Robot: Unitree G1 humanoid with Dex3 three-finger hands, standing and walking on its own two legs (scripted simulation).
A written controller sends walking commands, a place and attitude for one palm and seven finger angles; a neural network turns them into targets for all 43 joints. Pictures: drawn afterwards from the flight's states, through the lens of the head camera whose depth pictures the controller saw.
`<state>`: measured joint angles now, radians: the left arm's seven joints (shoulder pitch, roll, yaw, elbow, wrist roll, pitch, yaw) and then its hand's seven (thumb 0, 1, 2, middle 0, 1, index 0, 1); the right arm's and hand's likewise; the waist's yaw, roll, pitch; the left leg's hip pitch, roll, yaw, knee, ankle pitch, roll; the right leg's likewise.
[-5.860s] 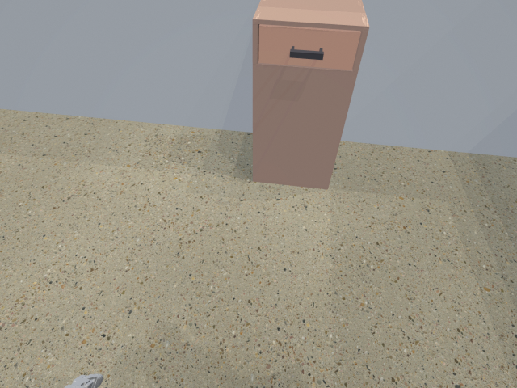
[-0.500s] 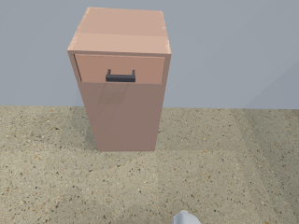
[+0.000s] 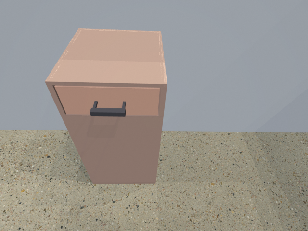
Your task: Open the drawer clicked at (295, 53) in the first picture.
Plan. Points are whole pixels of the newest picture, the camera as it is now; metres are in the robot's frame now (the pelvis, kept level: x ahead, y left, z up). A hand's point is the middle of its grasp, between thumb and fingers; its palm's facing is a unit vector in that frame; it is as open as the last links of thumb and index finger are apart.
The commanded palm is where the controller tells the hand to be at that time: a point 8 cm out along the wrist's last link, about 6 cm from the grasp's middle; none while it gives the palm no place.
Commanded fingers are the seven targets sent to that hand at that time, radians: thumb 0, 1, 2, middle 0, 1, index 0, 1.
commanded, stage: come to a stop and stand still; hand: left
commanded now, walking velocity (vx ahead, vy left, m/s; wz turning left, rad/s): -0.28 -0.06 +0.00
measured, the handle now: (109, 108) +0.53 +0.20 -0.01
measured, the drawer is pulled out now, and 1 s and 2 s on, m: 0.00 0.00 0.00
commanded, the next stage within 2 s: look again from close up in 1.40 s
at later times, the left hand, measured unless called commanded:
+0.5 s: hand out of the picture +0.03 +0.14 -0.15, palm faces +0.03 -0.96 -0.29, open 7.4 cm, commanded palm none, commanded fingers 0.00 0.90 0.90 -0.20 -0.30 -0.20 -0.30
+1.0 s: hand out of the picture -0.01 +0.17 -0.17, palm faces +0.08 -0.98 -0.21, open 7.4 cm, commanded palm none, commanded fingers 0.00 0.90 0.90 -0.20 -0.30 -0.20 -0.30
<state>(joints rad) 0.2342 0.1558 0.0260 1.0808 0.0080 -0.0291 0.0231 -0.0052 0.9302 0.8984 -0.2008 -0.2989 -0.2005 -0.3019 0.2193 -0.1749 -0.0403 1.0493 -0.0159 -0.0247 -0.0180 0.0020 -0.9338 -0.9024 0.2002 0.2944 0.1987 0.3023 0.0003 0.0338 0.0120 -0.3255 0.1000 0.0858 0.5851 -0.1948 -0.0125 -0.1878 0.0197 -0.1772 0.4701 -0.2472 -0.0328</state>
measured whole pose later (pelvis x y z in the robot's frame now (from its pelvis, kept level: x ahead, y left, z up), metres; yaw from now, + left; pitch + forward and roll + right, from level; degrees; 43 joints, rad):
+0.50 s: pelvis -0.01 -0.06 +0.00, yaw -2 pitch -1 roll +2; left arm 0.26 0.16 0.03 1.03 0.02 0.02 0.03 0.00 0.91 0.90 -0.20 -0.30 -0.20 -0.30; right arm 0.18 -0.22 -0.07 1.05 -0.01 0.07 0.00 0.00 -0.91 -0.90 0.20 0.29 0.20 0.30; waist 0.02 0.05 0.04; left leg -0.37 0.04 0.04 0.76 -0.39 -0.01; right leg -0.25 -0.04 -0.05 0.58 -0.31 -0.02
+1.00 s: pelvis -0.01 -0.02 +0.01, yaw +0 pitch +0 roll +0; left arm 0.27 0.19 0.03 1.11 0.01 0.03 0.02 0.00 0.91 0.90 -0.20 -0.30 -0.20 -0.30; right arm 0.23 -0.16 -0.02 1.08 -0.01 0.01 -0.03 0.00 -0.92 -0.90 0.20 0.29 0.20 0.30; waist 0.04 -0.02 0.01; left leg -0.15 0.03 0.04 0.45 -0.31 -0.01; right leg -0.24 -0.08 -0.06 0.48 -0.24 0.04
